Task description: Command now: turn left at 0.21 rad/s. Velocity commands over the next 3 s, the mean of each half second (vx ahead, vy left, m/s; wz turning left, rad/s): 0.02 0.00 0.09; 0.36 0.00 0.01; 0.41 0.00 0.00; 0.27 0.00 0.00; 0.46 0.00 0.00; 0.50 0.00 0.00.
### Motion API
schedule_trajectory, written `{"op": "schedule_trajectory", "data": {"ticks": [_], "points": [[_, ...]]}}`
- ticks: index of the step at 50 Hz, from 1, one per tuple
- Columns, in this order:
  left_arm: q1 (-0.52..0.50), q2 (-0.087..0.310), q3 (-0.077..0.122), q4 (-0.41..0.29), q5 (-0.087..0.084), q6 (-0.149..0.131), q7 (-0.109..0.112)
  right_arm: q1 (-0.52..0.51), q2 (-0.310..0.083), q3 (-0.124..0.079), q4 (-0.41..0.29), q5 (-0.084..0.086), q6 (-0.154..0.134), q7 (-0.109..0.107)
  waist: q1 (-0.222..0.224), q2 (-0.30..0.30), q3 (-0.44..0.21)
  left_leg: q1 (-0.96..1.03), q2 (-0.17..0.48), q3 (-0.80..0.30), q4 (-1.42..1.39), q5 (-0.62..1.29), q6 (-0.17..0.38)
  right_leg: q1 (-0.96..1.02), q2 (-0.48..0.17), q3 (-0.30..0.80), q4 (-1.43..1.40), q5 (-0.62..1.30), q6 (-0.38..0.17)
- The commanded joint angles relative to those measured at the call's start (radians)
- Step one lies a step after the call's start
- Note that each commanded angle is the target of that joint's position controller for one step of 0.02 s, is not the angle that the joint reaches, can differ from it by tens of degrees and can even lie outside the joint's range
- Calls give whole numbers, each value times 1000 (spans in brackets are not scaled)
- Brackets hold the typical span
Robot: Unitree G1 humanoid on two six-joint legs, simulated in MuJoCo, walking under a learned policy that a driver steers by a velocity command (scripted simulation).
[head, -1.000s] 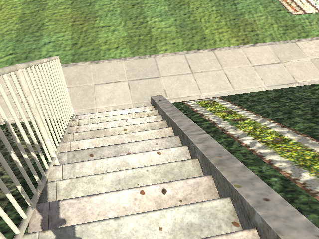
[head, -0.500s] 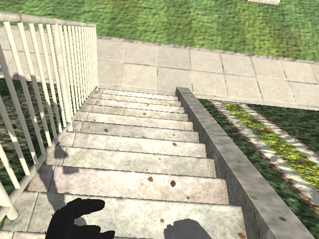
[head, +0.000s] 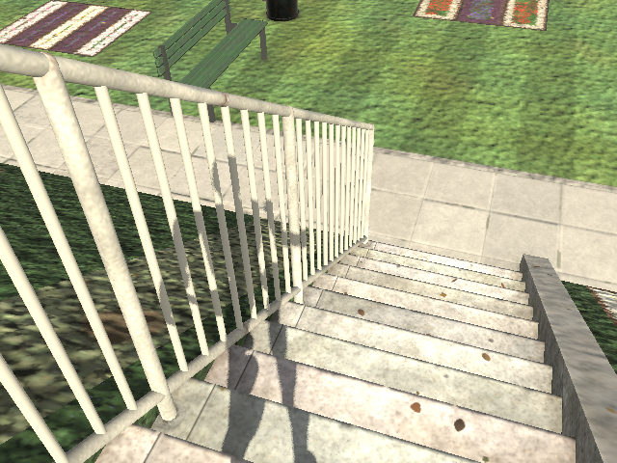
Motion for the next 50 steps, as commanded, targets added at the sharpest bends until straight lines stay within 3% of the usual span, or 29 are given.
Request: {"op": "schedule_trajectory", "data": {"ticks": [1, 2, 4, 6, 8, 10, 11, 13, 15, 16, 18, 20, 22, 23, 24, 25, 28, 30, 34, 36, 39, 40, 42, 43, 45, 46, 47, 49, 50], "points": [[-171, 149, 39, -24, 90, -32, 36, -162, 63, 27, -136, -12, -68, 5, -134, -288, 258, -620, -117, -112, 425, 128, -46, -29, -314, 1001, -1006, 608, -44], [-281, 116, 36, -15, 98, -35, 23, -71, 17, 9, -75, -19, -33, 7, -223, -229, 174, -379, -121, -5, 583, 303, -68, -218, -267, 775, -900, 587, -41], [-401, 90, 36, -33, 48, -27, 3, 20, -30, -12, 3, 5, 42, 19, -290, -142, 44, -55, -104, 162, 804, 543, -104, -417, -242, 483, -869, 399, -15], [-334, 89, 30, -21, 12, -20, 6, -52, -7, 6, -4, 9, 76, 28, -219, -74, 60, -69, -72, 232, 909, 587, -106, -349, -238, 373, -865, 394, -40], [-168, 118, 37, 30, 11, -20, 21, -93, 32, 23, 6, -3, 92, 36, -140, -40, 80, -122, -47, 284, 914, 595, -90, -188, -213, 311, -847, 410, -62], [48, 122, 40, 104, 11, -31, 27, -115, 31, 22, 23, -23, 91, 27, -42, -82, 79, -222, -9, 288, 826, 474, -100, 89, -188, 281, -868, 646, -49], [112, 62, 16, 132, 6, -30, 38, -133, 76, 43, 40, -12, 99, 22, -5, -119, 94, -212, 18, 282, 731, 383, -99, 185, -206, 309, -931, 971, -44], [169, 86, 28, 173, 30, -35, 56, -158, 74, 47, 59, -5, 115, 20, 25, -194, 86, -257, 42, 278, 601, 293, -123, 389, -228, 304, -915, 1252, -70], [163, 82, 38, 192, 37, -21, 67, -202, 85, 63, 47, 17, 123, 33, 30, -198, 86, -209, 82, 279, 150, 122, -149, 510, -244, 299, -1003, 1267, -61], [157, 113, 48, 207, 49, -11, 64, -183, 96, 69, 69, 35, 128, 42, 26, -264, 73, -55, 90, 322, 45, 4, -149, 476, -263, 289, -1032, 1277, -61], [55, 94, 47, 195, 43, -24, 41, -43, 73, 70, 151, 38, 127, 43, -28, -283, 10, 187, 137, 340, 22, 79, -100, 392, -308, 274, -1013, 1387, -89], [81, 78, 46, 220, 24, -19, 23, -104, 108, 92, 143, 46, 120, 41, 10, -241, 53, 277, 116, 420, -301, -73, -70, 412, -285, 259, -1118, 1323, -80], [68, 87, 62, 249, 9, -11, 19, 44, 123, 105, 222, 27, 104, 38, -35, -159, 17, 599, 175, 364, -530, 261, -25, 341, -275, 259, -1106, 1191, -57], [84, 86, 69, 239, -2, -12, 6, 39, 38, 84, 231, 27, 88, 34, 6, -25, 14, 628, 215, 255, -409, 523, 34, 293, -194, 186, -1093, 1013, -25], [41, 94, 74, 235, 2, -14, 6, 19, -13, 68, 227, 22, 73, 38, -24, 98, 3, 589, 262, 206, -407, 523, 97, 272, -98, 68, -1018, 653, -22], [-8, 90, 79, 234, 11, -14, 5, 59, -20, 65, 237, 17, 59, 43, -64, 141, -1, 604, 316, 121, -466, 451, 158, 213, -52, 9, -895, 541, -13], [-99, 89, 98, 216, 26, -16, -1, 133, -37, 50, 261, 10, 40, 34, -106, 87, 104, 553, 413, -66, -619, 27, 254, -18, -97, 67, -556, 501, -4], [-94, 63, 94, 227, 31, -30, 1, 176, -17, 51, 281, 6, 23, 25, -98, 71, 132, 573, 388, -6, -618, 132, 249, -91, -105, 57, -536, 517, 18], [-28, 61, 104, 283, 54, -31, -6, 220, -9, 45, 302, -9, -7, 21, -78, 65, 75, 518, 389, 52, -527, 282, 266, -49, -137, 84, -434, 692, 33], [-47, 72, 107, 280, 49, -27, -7, 210, -9, 45, 289, -1, -15, 26, -69, 53, 71, 452, 391, 64, -485, 295, 266, -47, -141, 81, -423, 718, 44], [-58, 73, 106, 286, 64, -30, -14, 250, -47, 35, 288, -17, -27, 29, -79, 53, 85, 370, 393, 67, -414, 289, 254, -35, -132, 59, -403, 725, 48], [-91, 100, 121, 280, 61, -33, -18, 278, -46, 38, 293, -25, -35, 30, -93, 19, 110, 393, 373, 63, -349, 167, 258, -112, -143, 105, -449, 845, 53], [-123, 98, 122, 265, 60, -36, -20, 297, -51, 40, 293, -23, -40, 31, -106, 52, 116, 365, 385, 40, -294, 123, 254, -130, -139, 84, -486, 843, 60], [-195, 108, 129, 238, 64, -41, -20, 315, -51, 34, 307, -21, -61, 17, -131, 58, 138, 436, 427, -38, -201, 32, 254, -253, -191, 225, -503, 981, 58], [-262, 111, 133, 214, 49, -59, -26, 355, -60, 35, 322, -28, -76, 5, -157, 29, 127, 487, 439, -101, -147, -51, 258, -356, -192, 244, -587, 995, 68], [-268, 85, 121, 199, 37, -66, -40, 299, -52, 37, 303, -33, -76, -3, -136, -15, 139, 343, 380, -11, -129, -136, 223, -226, -190, 196, -763, 1128, 77], [-255, 44, 102, 202, 15, -66, -47, 210, -35, 40, 281, -35, -74, -11, -103, 15, 135, 173, 334, 101, -107, -156, 158, 12, -184, 149, -899, 1244, 80], [-187, 28, 95, 211, -35, -44, -59, 207, -47, 32, 286, -46, -37, -28, -102, 86, 139, 43, 303, 212, -75, -89, 133, 330, -157, 30, -1014, 1239, 97], [-91, 40, 98, 242, -36, -30, -51, 216, -55, 28, 289, -48, -16, -34, -70, 111, 148, 19, 315, 215, -15, -20, 123, 423, -166, 12, -1023, 1185, 91]]}}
